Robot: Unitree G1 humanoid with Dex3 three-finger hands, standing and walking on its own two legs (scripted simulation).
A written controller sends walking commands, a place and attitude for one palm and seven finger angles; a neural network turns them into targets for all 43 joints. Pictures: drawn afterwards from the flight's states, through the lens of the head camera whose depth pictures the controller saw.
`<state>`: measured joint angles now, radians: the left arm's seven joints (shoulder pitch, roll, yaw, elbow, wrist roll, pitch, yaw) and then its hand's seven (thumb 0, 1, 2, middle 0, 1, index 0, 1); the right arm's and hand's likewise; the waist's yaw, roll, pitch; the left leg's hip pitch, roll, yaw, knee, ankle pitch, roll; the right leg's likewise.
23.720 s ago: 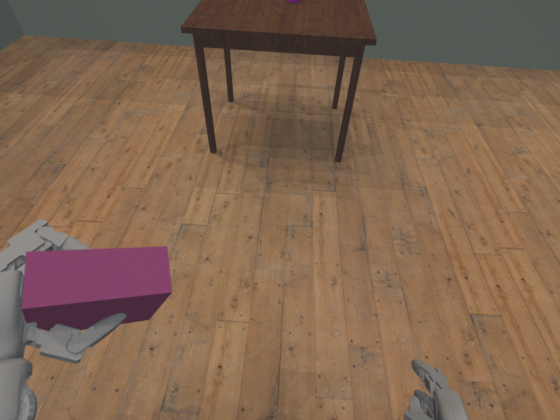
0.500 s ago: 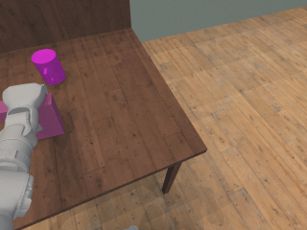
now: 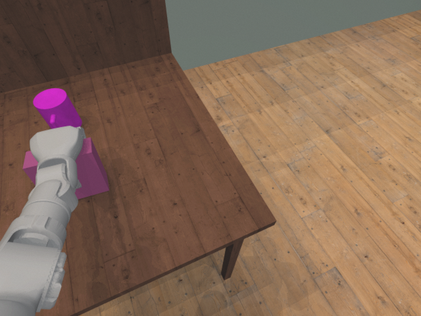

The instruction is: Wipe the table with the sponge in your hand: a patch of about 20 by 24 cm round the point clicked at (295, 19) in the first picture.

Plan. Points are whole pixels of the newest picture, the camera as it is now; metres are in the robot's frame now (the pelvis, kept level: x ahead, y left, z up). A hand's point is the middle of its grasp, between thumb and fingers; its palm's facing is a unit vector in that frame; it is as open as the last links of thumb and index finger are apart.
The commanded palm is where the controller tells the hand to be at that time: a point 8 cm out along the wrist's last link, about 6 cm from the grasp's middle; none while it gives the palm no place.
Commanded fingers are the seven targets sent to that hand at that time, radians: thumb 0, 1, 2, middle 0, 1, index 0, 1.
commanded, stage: wipe back along the middle lane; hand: left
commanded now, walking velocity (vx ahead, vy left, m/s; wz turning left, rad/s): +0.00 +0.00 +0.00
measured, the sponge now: (74, 178) +0.39 +0.32 -0.02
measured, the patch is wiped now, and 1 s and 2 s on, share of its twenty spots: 0.50 0.65 0.70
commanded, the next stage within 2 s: slide across to the third lane in 1.62 s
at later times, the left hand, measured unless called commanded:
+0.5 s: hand (73, 183) +0.35 +0.29 +0.03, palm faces -0.06 -0.02 -1.00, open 9.7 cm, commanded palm +0.32 +0.27 +0.06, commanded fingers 0.00 0.10 1.30 -1.20 -1.60 -1.20 -1.60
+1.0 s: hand (78, 198) +0.32 +0.27 +0.03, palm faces -0.04 -0.01 -1.00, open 9.7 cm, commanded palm +0.28 +0.25 +0.06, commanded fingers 0.00 0.10 1.30 -1.20 -1.60 -1.20 -1.60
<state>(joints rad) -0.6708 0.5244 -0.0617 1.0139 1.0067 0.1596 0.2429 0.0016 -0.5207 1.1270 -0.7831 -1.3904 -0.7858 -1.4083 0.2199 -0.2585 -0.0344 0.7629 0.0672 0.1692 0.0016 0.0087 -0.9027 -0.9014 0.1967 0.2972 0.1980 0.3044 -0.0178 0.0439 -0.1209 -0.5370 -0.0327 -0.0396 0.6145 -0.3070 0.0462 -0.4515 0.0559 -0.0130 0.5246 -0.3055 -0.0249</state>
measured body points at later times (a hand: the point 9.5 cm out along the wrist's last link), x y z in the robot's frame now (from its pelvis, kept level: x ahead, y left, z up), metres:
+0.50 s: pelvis +0.00 +0.00 +0.00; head +0.02 +0.00 +0.45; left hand +0.35 +0.29 +0.08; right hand +0.15 -0.25 -0.11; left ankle -0.02 +0.09 -0.73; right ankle -0.04 -0.11 -0.73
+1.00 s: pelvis -0.01 +0.00 +0.00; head +0.00 -0.02 +0.45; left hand +0.32 +0.27 +0.08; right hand +0.16 -0.24 -0.11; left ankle -0.02 +0.09 -0.73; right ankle -0.04 -0.11 -0.73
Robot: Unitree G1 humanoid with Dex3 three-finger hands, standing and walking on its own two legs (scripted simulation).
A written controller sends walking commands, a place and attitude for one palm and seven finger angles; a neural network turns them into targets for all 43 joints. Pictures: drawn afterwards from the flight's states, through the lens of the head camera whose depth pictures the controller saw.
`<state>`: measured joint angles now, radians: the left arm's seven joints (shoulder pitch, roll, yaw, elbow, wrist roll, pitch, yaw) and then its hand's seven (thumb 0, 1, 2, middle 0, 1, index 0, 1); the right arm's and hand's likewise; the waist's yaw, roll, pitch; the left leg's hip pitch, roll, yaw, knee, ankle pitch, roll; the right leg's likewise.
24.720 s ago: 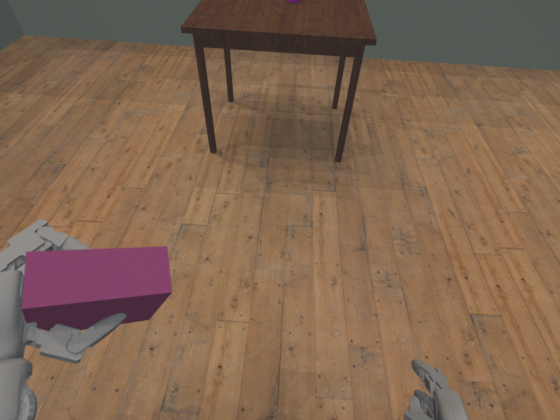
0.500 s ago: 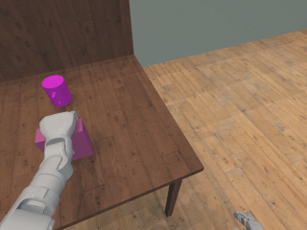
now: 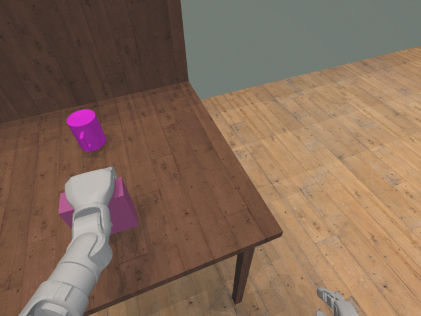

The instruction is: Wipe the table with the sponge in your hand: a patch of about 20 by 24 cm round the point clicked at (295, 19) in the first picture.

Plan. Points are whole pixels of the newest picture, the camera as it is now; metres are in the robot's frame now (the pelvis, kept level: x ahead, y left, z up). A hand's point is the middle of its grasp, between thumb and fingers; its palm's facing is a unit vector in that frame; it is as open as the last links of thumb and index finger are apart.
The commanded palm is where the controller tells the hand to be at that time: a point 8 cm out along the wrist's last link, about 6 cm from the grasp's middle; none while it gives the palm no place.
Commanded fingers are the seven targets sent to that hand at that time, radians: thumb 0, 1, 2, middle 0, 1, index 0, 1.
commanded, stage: wipe back along the middle lane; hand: left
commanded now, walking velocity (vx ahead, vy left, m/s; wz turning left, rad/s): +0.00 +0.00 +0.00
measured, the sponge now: (105, 215) +0.32 +0.27 -0.02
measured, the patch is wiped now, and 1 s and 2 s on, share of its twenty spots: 0.65 0.70 0.75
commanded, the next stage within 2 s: slide across to the third lane in 0.62 s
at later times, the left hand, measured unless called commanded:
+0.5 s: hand (106, 220) +0.28 +0.24 +0.02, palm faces -0.01 -0.04 -1.00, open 9.6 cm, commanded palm +0.23 +0.22 +0.06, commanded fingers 0.00 0.10 1.30 -1.20 -1.60 -1.20 -1.60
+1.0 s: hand (110, 228) +0.27 +0.23 +0.02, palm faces -0.05 -0.06 -1.00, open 9.6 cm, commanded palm +0.24 +0.19 +0.07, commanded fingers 0.00 0.10 1.30 -1.20 -1.60 -1.20 -1.60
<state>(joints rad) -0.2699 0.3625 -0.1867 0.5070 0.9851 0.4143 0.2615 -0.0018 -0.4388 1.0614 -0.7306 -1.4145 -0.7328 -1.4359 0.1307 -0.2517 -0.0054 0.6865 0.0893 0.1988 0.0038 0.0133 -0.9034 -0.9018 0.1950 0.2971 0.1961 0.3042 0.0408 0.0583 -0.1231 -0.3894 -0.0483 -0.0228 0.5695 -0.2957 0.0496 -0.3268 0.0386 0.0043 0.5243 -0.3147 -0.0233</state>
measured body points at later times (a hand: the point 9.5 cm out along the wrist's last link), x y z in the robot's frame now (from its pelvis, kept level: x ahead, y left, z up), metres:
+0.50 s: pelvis +0.01 -0.01 +0.00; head +0.01 -0.04 +0.45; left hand +0.28 +0.24 +0.08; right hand +0.23 -0.23 -0.09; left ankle -0.01 +0.09 -0.73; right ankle -0.03 -0.11 -0.73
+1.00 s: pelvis +0.00 -0.02 +0.00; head -0.01 -0.05 +0.45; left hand +0.27 +0.23 +0.08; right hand +0.21 -0.24 -0.10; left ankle -0.01 +0.09 -0.73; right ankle -0.03 -0.11 -0.73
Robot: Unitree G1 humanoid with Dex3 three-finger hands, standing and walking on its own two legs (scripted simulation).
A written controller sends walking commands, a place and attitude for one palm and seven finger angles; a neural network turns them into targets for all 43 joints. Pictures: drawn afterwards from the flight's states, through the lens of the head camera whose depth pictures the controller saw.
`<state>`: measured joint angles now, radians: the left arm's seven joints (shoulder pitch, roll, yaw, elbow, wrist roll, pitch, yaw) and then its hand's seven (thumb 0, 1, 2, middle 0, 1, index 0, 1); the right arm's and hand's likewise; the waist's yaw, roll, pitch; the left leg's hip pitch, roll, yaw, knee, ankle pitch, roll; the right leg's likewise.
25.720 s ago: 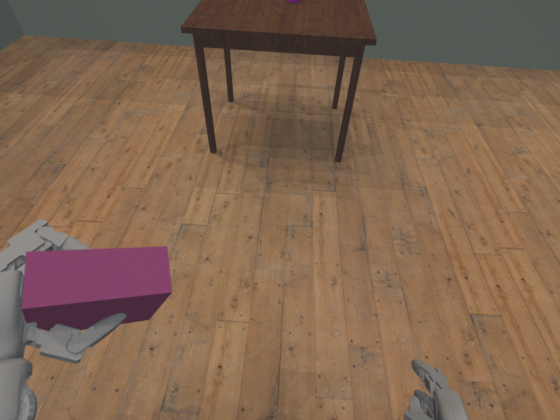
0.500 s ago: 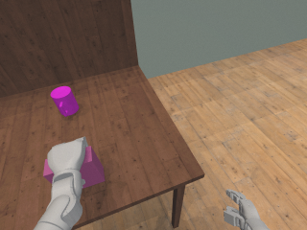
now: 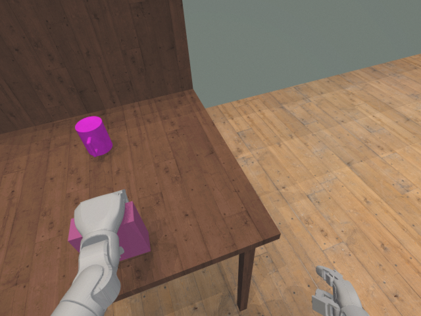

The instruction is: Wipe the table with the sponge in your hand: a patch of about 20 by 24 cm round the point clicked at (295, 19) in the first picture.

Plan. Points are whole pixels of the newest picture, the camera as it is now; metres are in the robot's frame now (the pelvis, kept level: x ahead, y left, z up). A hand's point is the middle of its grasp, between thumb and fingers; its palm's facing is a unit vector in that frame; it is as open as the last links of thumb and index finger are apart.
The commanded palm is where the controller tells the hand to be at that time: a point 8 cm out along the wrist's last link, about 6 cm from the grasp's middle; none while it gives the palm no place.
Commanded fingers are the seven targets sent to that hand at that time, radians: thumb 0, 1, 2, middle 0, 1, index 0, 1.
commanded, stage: slide across to the third lane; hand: left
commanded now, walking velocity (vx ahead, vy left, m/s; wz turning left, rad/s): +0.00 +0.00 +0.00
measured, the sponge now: (116, 240) +0.27 +0.25 -0.03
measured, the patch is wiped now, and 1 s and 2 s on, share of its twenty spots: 0.70 0.75 0.80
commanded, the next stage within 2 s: wipe forward along the third lane in 1.36 s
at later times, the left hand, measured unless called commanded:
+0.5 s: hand (131, 223) +0.28 +0.21 +0.02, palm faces -0.04 -0.03 -1.00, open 9.6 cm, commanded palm +0.26 +0.17 +0.07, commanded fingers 0.00 0.10 1.30 -1.20 -1.60 -1.20 -1.60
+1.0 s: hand (138, 222) +0.29 +0.20 +0.02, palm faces -0.05 -0.05 -1.00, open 9.6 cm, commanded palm +0.26 +0.17 +0.07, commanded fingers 0.00 0.10 1.30 -1.20 -1.60 -1.20 -1.60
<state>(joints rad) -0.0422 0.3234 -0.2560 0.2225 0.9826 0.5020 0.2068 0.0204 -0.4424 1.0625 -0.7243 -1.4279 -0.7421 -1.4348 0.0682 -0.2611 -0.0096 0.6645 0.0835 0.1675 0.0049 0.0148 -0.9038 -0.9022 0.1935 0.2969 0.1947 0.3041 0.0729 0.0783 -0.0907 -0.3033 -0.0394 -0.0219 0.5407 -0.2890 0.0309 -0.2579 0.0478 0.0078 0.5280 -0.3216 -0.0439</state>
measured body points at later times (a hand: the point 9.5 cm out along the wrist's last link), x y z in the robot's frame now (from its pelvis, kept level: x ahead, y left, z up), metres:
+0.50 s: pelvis -0.02 +0.00 +0.00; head -0.03 -0.04 +0.45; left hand +0.28 +0.20 +0.08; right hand +0.22 -0.20 -0.10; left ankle -0.01 +0.10 -0.73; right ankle -0.03 -0.10 -0.73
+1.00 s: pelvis -0.02 -0.01 +0.00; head -0.04 -0.05 +0.45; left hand +0.29 +0.19 +0.07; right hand +0.19 -0.24 -0.10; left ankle -0.01 +0.10 -0.73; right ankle -0.03 -0.10 -0.73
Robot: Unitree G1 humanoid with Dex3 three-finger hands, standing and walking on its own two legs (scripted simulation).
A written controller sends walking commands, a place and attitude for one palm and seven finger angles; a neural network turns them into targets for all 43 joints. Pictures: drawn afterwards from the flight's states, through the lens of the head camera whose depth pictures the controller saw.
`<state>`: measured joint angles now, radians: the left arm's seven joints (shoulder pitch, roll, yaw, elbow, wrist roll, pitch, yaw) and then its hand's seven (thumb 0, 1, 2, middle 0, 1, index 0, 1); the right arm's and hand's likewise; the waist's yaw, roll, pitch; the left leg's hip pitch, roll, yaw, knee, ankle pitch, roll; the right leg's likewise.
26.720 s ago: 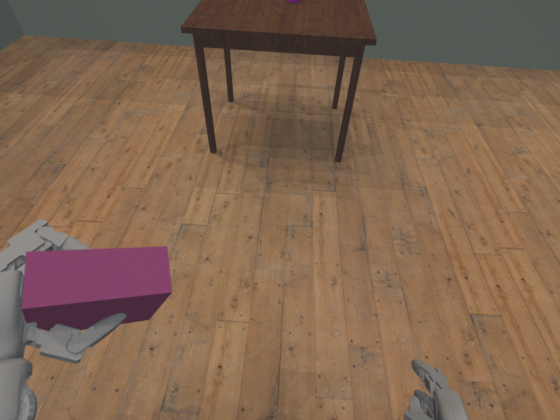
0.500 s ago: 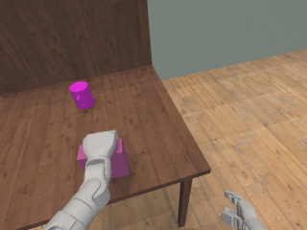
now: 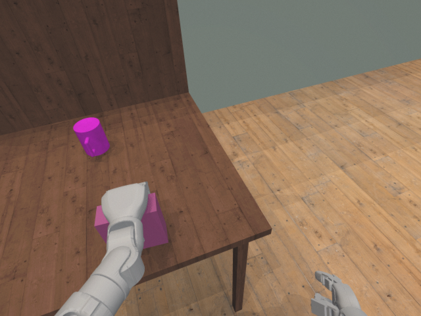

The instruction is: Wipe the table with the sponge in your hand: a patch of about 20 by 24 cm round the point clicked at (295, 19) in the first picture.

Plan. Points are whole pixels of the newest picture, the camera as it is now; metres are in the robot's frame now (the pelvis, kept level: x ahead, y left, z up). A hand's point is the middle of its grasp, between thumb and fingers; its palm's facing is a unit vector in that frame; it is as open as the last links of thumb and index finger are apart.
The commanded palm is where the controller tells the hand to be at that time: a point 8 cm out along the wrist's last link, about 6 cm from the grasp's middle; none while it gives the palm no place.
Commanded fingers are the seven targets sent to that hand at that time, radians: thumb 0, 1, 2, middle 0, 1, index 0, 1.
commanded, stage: slide across to the third lane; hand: left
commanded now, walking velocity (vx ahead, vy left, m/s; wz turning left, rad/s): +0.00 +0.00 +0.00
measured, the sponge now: (137, 230) +0.30 +0.21 -0.03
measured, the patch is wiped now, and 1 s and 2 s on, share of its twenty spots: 0.75 0.80 0.90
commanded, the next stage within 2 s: wipe forward along the third lane in 0.36 s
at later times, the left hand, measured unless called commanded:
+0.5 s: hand (133, 217) +0.31 +0.21 +0.02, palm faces -0.04 -0.07 -1.00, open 9.6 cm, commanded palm +0.28 +0.19 +0.07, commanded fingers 0.00 0.10 1.30 -1.20 -1.60 -1.20 -1.60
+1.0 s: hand (136, 205) +0.34 +0.21 +0.02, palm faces -0.10 -0.03 -0.99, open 9.8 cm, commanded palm +0.33 +0.21 +0.05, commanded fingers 0.00 0.10 1.30 -1.20 -1.60 -1.20 -1.60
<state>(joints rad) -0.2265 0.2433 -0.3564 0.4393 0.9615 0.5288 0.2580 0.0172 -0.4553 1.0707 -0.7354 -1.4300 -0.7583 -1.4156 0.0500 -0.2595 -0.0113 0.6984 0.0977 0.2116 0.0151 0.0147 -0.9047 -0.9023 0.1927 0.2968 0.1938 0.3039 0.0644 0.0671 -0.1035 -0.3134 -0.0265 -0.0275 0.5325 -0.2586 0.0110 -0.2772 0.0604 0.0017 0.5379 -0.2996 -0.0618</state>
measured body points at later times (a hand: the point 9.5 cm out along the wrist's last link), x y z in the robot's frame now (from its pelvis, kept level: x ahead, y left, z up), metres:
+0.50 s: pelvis +0.01 +0.00 +0.00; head -0.01 -0.03 +0.45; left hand +0.30 +0.21 +0.07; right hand +0.23 -0.21 -0.09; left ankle +0.01 +0.12 -0.73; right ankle -0.01 -0.08 -0.73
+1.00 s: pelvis -0.02 +0.00 -0.01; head -0.02 -0.03 +0.44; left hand +0.34 +0.21 +0.07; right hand +0.16 -0.23 -0.13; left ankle +0.01 +0.12 -0.73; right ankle -0.01 -0.08 -0.73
